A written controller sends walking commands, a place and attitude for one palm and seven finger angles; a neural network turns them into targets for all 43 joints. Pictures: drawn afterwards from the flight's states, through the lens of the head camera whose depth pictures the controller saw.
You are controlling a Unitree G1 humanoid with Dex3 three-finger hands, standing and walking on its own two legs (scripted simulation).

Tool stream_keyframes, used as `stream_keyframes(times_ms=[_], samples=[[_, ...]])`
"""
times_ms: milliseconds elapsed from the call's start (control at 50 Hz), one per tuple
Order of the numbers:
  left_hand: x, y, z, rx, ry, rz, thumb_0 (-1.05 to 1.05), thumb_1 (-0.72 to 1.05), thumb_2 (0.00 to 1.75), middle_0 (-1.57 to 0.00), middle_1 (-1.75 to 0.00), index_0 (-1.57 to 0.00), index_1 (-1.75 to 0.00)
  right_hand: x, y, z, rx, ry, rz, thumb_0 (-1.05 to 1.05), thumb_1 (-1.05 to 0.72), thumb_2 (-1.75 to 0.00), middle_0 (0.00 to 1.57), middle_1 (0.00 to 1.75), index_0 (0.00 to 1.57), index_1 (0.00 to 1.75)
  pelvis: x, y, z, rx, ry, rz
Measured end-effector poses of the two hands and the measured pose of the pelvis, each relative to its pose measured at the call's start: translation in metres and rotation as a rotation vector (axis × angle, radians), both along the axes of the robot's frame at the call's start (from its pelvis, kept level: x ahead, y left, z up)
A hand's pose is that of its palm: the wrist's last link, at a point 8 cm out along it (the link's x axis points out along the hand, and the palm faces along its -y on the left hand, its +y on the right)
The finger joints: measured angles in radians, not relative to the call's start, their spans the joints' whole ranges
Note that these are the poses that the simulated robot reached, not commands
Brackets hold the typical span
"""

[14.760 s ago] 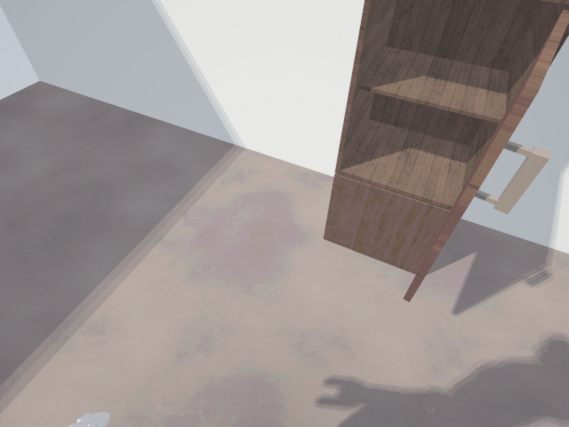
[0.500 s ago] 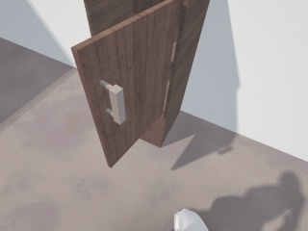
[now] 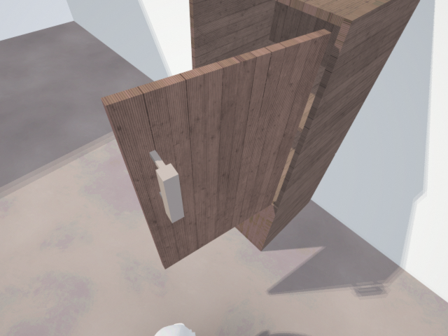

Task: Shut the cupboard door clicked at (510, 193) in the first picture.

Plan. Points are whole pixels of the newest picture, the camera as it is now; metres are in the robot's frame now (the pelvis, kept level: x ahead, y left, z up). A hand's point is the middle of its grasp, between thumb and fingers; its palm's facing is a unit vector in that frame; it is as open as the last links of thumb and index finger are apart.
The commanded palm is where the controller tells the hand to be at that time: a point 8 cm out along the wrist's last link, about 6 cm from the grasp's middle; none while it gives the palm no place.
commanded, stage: shuffle to correct the standing spot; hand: left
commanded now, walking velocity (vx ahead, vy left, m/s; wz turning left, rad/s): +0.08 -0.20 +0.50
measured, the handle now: (165, 186) +0.34 +0.12 +0.09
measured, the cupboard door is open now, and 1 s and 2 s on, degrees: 80 80 80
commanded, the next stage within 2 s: come to a stop and stand still in 1.14 s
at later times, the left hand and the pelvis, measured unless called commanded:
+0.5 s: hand out of the picture +0.10 +0.11 -0.16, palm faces +0.20 -0.93 -0.29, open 7.4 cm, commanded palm none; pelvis +0.09 -0.11 -0.01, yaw +13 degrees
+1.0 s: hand out of the picture +0.07 +0.00 -0.17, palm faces +0.46 -0.86 -0.21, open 7.4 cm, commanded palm none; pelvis +0.10 -0.21 +0.01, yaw +26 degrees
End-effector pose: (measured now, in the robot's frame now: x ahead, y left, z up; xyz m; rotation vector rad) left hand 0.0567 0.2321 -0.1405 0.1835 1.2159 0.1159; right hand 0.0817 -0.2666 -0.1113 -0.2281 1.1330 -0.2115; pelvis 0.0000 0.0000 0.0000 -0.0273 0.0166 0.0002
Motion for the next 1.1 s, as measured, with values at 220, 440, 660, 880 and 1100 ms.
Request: stream_keyframes(times_ms=[220, 440, 660, 880, 1100], samples=[[-0.045, -0.002, -0.005, -0.009, 0.184, 0.175, 0.01, 0.91, 0.9, -0.19, -0.29, -0.2, -0.3, 0.08, 0.011, 0.002, 0.007, -0.003, 0.184, 0.0, -0.91, -0.9, 0.2, 0.3, 0.2, 0.3, 0.043, -0.025, 0.002, 0.007, -0.007, 0.088], [0.012, -0.059, 0.013, 0.063, 0.099, 0.223, 0.0, 0.91, 0.9, -0.19, -0.29, -0.2, -0.3, 0.092, -0.067, -0.029, 0.049, 0.163, 0.181, 0.0, -0.9, -0.9, 0.21, 0.3, 0.2, 0.3, 0.083, -0.095, -0.003, 0.02, 0.02, 0.191], [0.049, -0.138, 0.016, 0.039, -0.037, 0.307, 0.0, 0.91, 0.9, -0.2, -0.29, -0.2, -0.3, 0.158, -0.118, -0.022, 0.013, 0.142, 0.282, 0.01, -0.91, -0.9, 0.2, 0.3, 0.19, 0.3, 0.102, -0.149, 0.001, 0.042, 0.005, 0.327], [0.011, -0.173, -0.016, -0.036, 0.025, 0.437, 0.0, 0.91, 0.9, -0.2, -0.29, -0.2, -0.3, 0.195, -0.099, -0.012, 0.017, 0.025, 0.442, 0.0, -0.91, -0.9, 0.2, 0.3, 0.2, 0.3, 0.101, -0.183, -0.009, 0.018, -0.025, 0.426], [-0.025, -0.215, 0.016, 0.045, 0.087, 0.528, 0.0, 0.91, 0.9, -0.19, -0.29, -0.2, -0.3, 0.19, -0.179, -0.007, -0.009, 0.138, 0.48, 0.0, -0.9, -0.9, 0.21, 0.3, 0.2, 0.3, 0.104, -0.249, 0.009, -0.013, -0.003, 0.491]])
